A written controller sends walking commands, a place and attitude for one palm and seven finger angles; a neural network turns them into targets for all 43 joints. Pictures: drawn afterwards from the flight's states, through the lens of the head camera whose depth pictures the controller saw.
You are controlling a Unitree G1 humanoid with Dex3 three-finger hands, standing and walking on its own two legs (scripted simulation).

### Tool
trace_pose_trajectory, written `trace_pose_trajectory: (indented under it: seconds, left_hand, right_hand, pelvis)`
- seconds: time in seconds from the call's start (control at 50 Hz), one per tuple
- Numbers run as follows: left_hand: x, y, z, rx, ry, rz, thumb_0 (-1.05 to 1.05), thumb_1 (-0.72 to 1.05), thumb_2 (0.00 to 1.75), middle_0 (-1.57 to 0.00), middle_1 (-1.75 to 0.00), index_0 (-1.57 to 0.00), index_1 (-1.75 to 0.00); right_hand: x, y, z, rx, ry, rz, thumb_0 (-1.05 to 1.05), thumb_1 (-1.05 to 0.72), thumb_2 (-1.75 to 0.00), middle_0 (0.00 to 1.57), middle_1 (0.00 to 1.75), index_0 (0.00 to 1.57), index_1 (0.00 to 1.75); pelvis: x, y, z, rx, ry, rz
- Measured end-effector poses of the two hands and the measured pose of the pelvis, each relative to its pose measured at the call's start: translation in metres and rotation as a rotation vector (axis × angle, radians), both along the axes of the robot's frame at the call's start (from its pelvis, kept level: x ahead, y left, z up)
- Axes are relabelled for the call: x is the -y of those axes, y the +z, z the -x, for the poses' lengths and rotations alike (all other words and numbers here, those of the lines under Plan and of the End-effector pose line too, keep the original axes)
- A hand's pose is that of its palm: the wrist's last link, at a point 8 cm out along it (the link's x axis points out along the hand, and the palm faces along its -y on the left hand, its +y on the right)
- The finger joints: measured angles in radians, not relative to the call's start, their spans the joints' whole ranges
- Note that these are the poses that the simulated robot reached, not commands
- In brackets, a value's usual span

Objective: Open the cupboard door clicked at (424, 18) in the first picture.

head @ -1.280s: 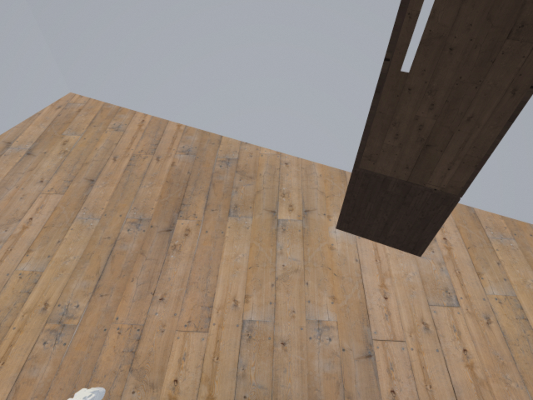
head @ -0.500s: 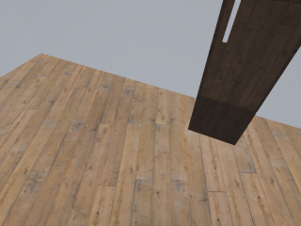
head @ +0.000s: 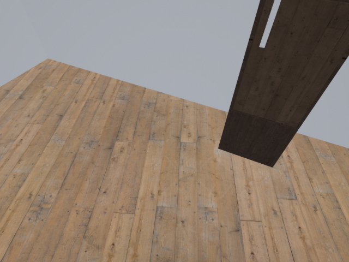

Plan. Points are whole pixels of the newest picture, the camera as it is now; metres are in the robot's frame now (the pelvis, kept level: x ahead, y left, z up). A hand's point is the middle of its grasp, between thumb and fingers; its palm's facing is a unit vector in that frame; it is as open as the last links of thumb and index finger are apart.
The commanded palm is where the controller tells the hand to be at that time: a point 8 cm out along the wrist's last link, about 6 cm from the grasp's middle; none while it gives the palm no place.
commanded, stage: look at it before walking up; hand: left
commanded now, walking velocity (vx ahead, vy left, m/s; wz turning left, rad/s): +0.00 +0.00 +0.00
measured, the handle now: (270, 22) +0.95 -0.32 +0.15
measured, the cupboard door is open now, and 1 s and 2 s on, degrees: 0 0 0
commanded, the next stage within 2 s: walk to a spot facing it in 0.16 s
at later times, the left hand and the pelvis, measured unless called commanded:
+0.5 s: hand out of the picture +0.07 +0.23 -0.17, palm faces -0.07 -0.95 -0.31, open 7.4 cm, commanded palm none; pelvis +0.00 +0.00 -0.01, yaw -5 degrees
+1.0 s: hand out of the picture +0.08 +0.19 -0.17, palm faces -0.24 -0.94 -0.25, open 7.4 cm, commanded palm none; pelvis -0.03 +0.01 -0.01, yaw -18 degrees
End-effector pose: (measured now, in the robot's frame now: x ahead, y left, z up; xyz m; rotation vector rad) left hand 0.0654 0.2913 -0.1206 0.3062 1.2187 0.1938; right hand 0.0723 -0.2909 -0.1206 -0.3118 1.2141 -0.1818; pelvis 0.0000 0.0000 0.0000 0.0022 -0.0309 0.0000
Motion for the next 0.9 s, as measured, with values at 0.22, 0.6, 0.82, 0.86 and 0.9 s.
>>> trace_pose_trajectory:
  seconds: [0.22,0.6,0.82,0.86,0.9]
  left_hand:
    - [-0.002,0.002,-0.004,0.0,0.004,-0.006,0.01,0.91,0.9,-0.2,-0.3,-0.2,-0.3]
    - [0.038,-0.027,-0.006,-0.063,-0.081,0.064,0.01,0.91,0.9,-0.2,-0.3,-0.2,-0.3]
    - [0.074,-0.022,-0.001,-0.052,-0.136,0.081,0.01,0.91,0.9,-0.2,-0.3,-0.2,-0.3]
    - [0.073,-0.018,-0.001,-0.066,-0.153,0.082,0.01,0.91,0.9,-0.2,-0.3,-0.2,-0.3]
    - [0.07,-0.016,-0.003,-0.073,-0.171,0.082,0.01,0.91,0.9,-0.2,-0.3,-0.2,-0.3]
  right_hand:
    - [0.001,0.001,-0.01,0.01,0.011,0.002,0.0,-0.91,-0.9,0.2,0.3,0.2,0.3]
    - [-0.024,-0.027,0.03,0.03,-0.143,-0.071,0.0,-0.91,-0.9,0.2,0.3,0.2,0.3]
    - [-0.014,-0.038,0.071,-0.006,-0.252,-0.109,0.01,-0.91,-0.9,0.2,0.3,0.2,0.3]
    - [-0.014,-0.03,0.073,0.013,-0.269,-0.103,0.01,-0.91,-0.9,0.2,0.3,0.2,0.3]
    - [-0.014,-0.024,0.074,0.03,-0.286,-0.093,0.01,-0.91,-0.9,0.2,0.3,0.2,0.3]
  pelvis:
    - [0.0,0.001,-0.003,-0.001,0.003,-0.001]
    - [0.004,-0.018,0.008,-0.021,-0.13,-0.02]
    - [0.015,-0.018,0.023,-0.025,-0.215,-0.017]
    - [0.013,-0.013,0.024,-0.036,-0.236,-0.024]
    - [0.009,-0.009,0.025,-0.046,-0.259,-0.03]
